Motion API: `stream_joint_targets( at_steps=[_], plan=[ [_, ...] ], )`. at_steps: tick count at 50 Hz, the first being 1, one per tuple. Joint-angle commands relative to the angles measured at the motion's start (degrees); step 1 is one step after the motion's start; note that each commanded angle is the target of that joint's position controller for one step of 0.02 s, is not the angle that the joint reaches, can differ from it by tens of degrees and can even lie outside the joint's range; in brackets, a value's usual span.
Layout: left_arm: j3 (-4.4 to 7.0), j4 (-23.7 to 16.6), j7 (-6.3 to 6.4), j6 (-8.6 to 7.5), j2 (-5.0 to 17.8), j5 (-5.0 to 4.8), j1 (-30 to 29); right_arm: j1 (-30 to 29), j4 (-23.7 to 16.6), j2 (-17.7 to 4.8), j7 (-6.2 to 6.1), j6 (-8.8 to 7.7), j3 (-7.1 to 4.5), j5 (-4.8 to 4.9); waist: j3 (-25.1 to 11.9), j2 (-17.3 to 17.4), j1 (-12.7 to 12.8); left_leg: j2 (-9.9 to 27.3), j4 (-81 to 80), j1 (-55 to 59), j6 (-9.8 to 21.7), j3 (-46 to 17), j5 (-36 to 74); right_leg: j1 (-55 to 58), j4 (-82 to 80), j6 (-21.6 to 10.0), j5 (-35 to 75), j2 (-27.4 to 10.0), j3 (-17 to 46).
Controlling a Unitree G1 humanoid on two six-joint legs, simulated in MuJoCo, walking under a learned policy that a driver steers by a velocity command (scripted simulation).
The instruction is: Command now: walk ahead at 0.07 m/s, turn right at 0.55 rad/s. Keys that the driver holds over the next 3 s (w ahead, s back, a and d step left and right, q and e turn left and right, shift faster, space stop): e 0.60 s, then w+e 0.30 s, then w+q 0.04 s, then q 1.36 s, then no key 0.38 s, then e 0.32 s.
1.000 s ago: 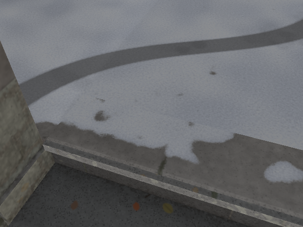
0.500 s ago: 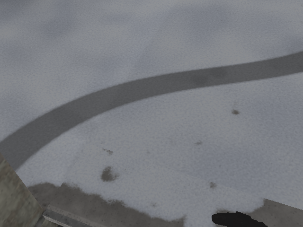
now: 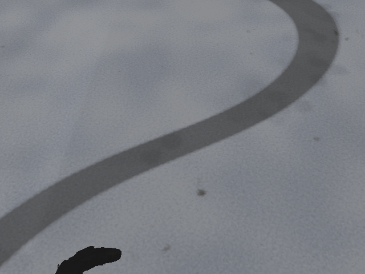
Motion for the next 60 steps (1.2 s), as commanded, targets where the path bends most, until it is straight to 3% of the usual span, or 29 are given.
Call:
stream_joint_targets(
  at_steps=[1, 3, 5, 11, 14, 17, 18, 19, 20, 22, 23, 24, 25, 26, 27, 31, 32, 34, 37, 40, 43, 45, 46, 47, 48, 49, 51, 55, 60],
  plan=[
    [6.45, 2.2, 2.85, -2.05, 17.1, 0.33, 18.3, -3.3, -6.8, -3.9, 0.22, 1.03, -1.82, 1.43, -14.3, -11.7, 7.6, -9.7, 45.1, -32.6, -0.4, -20.9, -0.2, 38.3, -47.5, -10.4, -1.3, -12.3, 50.6],
    [4.20, 1.3, 2.35, -2.27, 8.4, -2.82, 6.7, 0.8, -4.6, -2.0, -0.86, 0.22, -0.43, -0.51, -6.5, -5.9, -0.1, -8.8, 50.8, -33.7, 0.1, -20.9, 5.3, 24.2, -43.6, -7.9, -10.3, -6.6, 39.8],
    [2.77, 0.0, 2.22, -1.57, 4.0, -2.03, -0.5, 2.5, -4.0, -2.9, -1.33, 0.69, -0.03, -0.23, -7.0, -0.4, -3.5, -7.8, 50.3, -32.6, 0.1, -19.5, 4.2, 19.6, -46.4, -8.5, -4.2, -5.1, 36.3],
    [4.59, -1.3, 3.40, -3.82, 8.8, -1.16, 7.3, -11.0, -8.5, -9.5, -2.76, 0.47, -1.05, 0.42, -7.0, -2.2, 1.6, -5.1, 36.0, -34.4, -5.8, -16.2, -0.1, 28.1, -50.6, -8.1, 3.7, -6.2, 29.7],
    [5.23, -3.1, 2.26, -4.52, 10.6, -2.13, 10.1, -11.5, -10.4, -9.0, -3.56, 0.41, -1.04, 0.84, -5.1, -4.7, 1.7, -4.0, 22.7, -28.8, -7.6, -14.0, -1.6, 31.7, -52.8, -7.5, 5.0, -7.5, 30.1],
    [5.13, -6.9, 1.04, -5.07, 10.9, -1.88, 3.5, -4.0, -11.2, -6.3, -1.30, 0.73, -0.20, -0.57, -2.8, -5.3, -0.8, -4.7, 15.2, -14.2, -6.1, -10.3, -0.4, 24.7, -50.9, -7.3, 9.5, -5.2, 27.4],
    [5.06, -6.9, 0.76, -4.71, 11.0, -2.03, 4.9, -4.3, -12.3, -6.1, -1.17, 0.60, -0.45, 0.12, -1.4, -5.1, -0.6, -5.4, 12.9, -13.6, -5.9, -10.5, -2.3, 26.3, -51.0, -8.6, 10.2, -6.2, 29.4],
    [4.60, -7.1, 3.53, 0.91, 7.5, -4.27, 8.1, -6.8, -12.7, -2.7, -4.31, 3.21, 0.32, 3.35, -3.9, -12.2, -0.2, -7.6, 1.8, -14.9, -2.6, -8.2, -8.5, 30.7, -52.9, -8.6, 9.9, -5.0, 31.1],
    [4.54, -8.6, 4.30, 2.71, 7.3, -3.96, 8.6, -6.4, -13.1, -4.2, -5.25, 3.80, 0.02, 4.22, -1.7, -12.4, 0.1, -8.1, -4.4, -14.3, -1.8, -8.9, -9.3, 33.5, -51.6, -7.9, 10.3, -5.7, 31.8],
    [5.27, -10.4, 5.18, 3.90, 8.1, -5.05, 7.2, -1.3, -10.3, -7.7, -5.49, 3.87, -1.77, 3.23, -1.7, -9.5, -2.7, -6.2, -17.2, -3.1, 0.2, -9.9, 5.2, 29.9, -43.5, -3.5, 10.7, -2.5, 27.7],
    [5.26, -11.3, 4.80, 3.50, 5.9, -5.70, 9.3, 0.0, -11.6, -12.3, -5.77, 4.22, -3.33, 1.35, -1.8, 0.5, -1.7, 3.4, -20.0, 5.8, 3.8, -18.2, 16.7, 18.9, -30.3, -0.5, -1.0, 2.8, 18.4],
    [4.66, -13.8, 4.23, 2.63, 5.3, -4.88, 10.3, -2.5, -14.6, -15.3, -6.47, 5.44, -4.19, -0.97, -1.9, 19.2, 1.0, 14.3, -25.0, 7.1, 12.0, -33.5, 25.0, 7.8, -20.3, 3.0, -9.8, 7.1, 7.3],
    [5.70, -11.8, 3.62, 2.16, 9.2, -3.54, 12.5, -2.2, -17.2, -9.7, -6.10, 5.66, -3.00, -0.34, -4.4, 9.8, -0.1, 15.5, -21.8, 10.0, 15.2, -30.8, 35.0, 8.6, -9.5, 5.6, -9.3, 3.0, 9.5],
    [5.46, -13.5, 3.61, 2.41, 9.3, -4.66, 10.6, -3.6, -18.0, -11.3, -6.48, 5.64, -3.93, -0.81, -5.6, 15.2, 0.2, 18.3, -23.6, 8.3, 17.6, -37.1, 20.7, 5.8, -6.2, 6.2, -6.5, 0.3, 8.4],
    [5.87, -13.5, 4.30, 3.55, 10.6, -5.72, 8.0, -4.3, -19.1, -9.2, -7.15, 5.56, -3.55, 0.19, -3.7, 8.0, -1.3, 13.3, -24.0, 5.3, 15.9, -31.6, 10.7, 7.3, -1.6, 7.2, -1.9, -2.3, 9.0],
    [4.23, -15.3, 4.35, 5.85, 5.9, -4.41, 6.4, -3.2, -18.1, -8.0, -7.89, 7.07, -2.51, 2.30, 0.3, 5.6, -1.4, 5.1, -26.1, 2.1, 11.1, -16.8, 1.9, 13.1, -12.2, 7.6, 4.9, -2.0, 3.0],
    [4.45, -11.0, 0.72, 1.06, 8.9, 3.79, 7.4, 1.6, -20.5, -9.1, -6.17, 1.55, -2.29, 0.03, 2.3, 12.6, -5.6, 6.9, -33.8, -2.2, 12.9, -18.8, -12.2, 11.8, 8.9, 6.5, 6.0, 0.1, -1.2],
    [6.49, -10.0, -0.87, -1.69, 12.0, 1.89, 7.1, 3.8, -19.6, -7.8, -4.86, -1.16, -1.59, -1.40, 2.6, 7.1, -4.6, 10.1, -35.4, 5.6, 12.9, -22.8, -22.6, 4.1, 8.8, 4.7, 6.9, -1.8, 8.0],
    [6.91, -9.6, -0.77, -2.14, 11.0, -0.74, 5.2, 6.3, -17.7, -7.6, -3.34, -1.05, -0.91, 0.51, 4.6, 3.7, -3.9, 12.1, -37.4, 13.1, 9.6, -18.9, -21.1, 5.4, -9.0, 3.8, 5.7, -5.2, 7.9],
    [6.96, -8.0, -1.29, -1.68, 10.7, 0.39, 8.1, 2.7, -20.1, -11.5, -3.05, -0.30, -2.04, 0.74, 4.6, 5.2, -4.0, 7.7, -38.1, 10.5, 7.9, -9.0, -16.1, 21.8, -29.4, 5.8, 5.8, -4.6, 1.3],
    [6.14, -7.2, -2.59, -2.30, 8.5, -0.69, 12.8, -0.2, -21.0, -14.3, -2.24, 1.01, -2.56, 0.51, 6.9, 6.5, -1.2, 12.0, -35.3, 2.2, 10.0, -8.7, -18.2, 36.9, -35.7, 2.0, 4.5, -4.4, 1.1],
    [8.82, -1.9, -1.81, -4.58, 13.4, -0.56, 24.8, -2.5, -22.1, -9.3, -2.56, 1.44, -1.71, -0.25, 4.8, 1.1, 3.8, 8.9, -22.2, -5.3, 7.5, -2.2, -20.6, 51.8, -43.8, -2.4, 8.8, -2.4, 2.2],
    [10.31, -1.5, -0.58, -5.42, 15.9, 0.17, 26.9, 0.1, -20.9, -3.0, -2.57, 1.64, 0.19, -1.09, 1.8, -3.9, 5.0, 4.3, -8.6, -11.2, 4.2, 0.2, -13.4, 60.7, -46.8, -4.3, 10.1, -5.3, 8.6],
    [11.79, -3.1, 1.53, -6.14, 22.2, -0.64, 31.5, -2.4, -25.9, 1.7, -1.46, 0.78, 1.68, -1.22, -0.7, -12.4, 7.2, -4.7, 5.4, -29.6, 0.6, -3.1, -16.5, 71.7, -54.6, -14.7, 11.4, -15.8, 34.5],
    [10.52, -4.1, 2.24, -6.74, 19.7, -0.52, 30.9, -3.6, -26.7, -0.9, 0.57, -0.51, 1.36, -0.33, 1.7, -16.0, 9.4, -6.9, 16.9, -42.1, -0.2, -13.7, -18.4, 72.0, -62.2, -18.8, -1.7, -21.7, 50.5],
    [9.30, -3.8, 2.48, -6.82, 15.4, 0.19, 26.2, -5.5, -23.7, -4.8, 0.38, -1.26, 0.25, 1.18, 8.8, -9.0, 8.5, -4.0, 25.5, -48.1, 0.1, -15.0, -13.5, 66.0, -60.0, -15.8, -2.6, -22.1, 45.9],
    [8.10, -4.7, 2.16, -5.97, 13.2, 0.43, 22.1, -2.0, -20.6, -9.5, -0.45, -1.40, -1.35, 0.16, 6.6, -5.9, 3.6, -2.7, 30.7, -41.1, 1.1, -12.7, -6.7, 56.6, -58.7, -12.4, 13.5, -19.9, 33.2],
    [6.74, -5.5, 2.03, -4.87, 10.1, 2.07, 17.2, 1.0, -16.5, -5.9, 2.31, 0.16, 0.59, 0.33, 3.5, -3.6, 0.4, -3.0, 25.9, -29.5, -1.2, -8.5, 7.8, 48.5, -58.8, -8.8, 51.5, -14.9, 12.5],
    [5.99, -4.3, 1.83, -4.31, 13.1, 0.70, 15.6, -4.7, -17.0, -6.5, 5.72, 0.51, 0.14, 1.51, 6.2, -4.6, 0.3, -4.9, 5.0, -20.4, 0.0, -6.5, 21.3, 45.0, -58.6, -2.7, 57.2, -12.4, 2.4]
  ],
)
Next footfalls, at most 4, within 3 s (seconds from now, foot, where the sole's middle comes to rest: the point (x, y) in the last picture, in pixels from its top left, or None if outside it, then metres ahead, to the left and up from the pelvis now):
0.46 left None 0.19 0.16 -0.65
0.92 right None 0.11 -0.13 -0.65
1.34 left None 0.42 -0.13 -0.65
1.74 right None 0.34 -0.34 -0.65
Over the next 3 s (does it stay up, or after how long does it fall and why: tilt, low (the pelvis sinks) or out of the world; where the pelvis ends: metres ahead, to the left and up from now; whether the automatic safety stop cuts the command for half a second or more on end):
stays up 0.26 -0.19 0.12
